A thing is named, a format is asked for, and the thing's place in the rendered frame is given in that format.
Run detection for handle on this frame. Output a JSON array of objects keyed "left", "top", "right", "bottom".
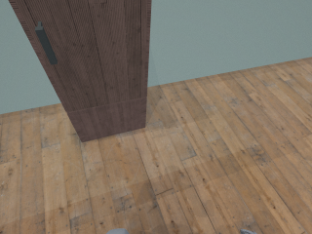
[{"left": 35, "top": 21, "right": 58, "bottom": 65}]

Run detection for cupboard door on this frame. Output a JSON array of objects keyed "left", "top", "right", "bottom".
[{"left": 15, "top": 0, "right": 148, "bottom": 112}]

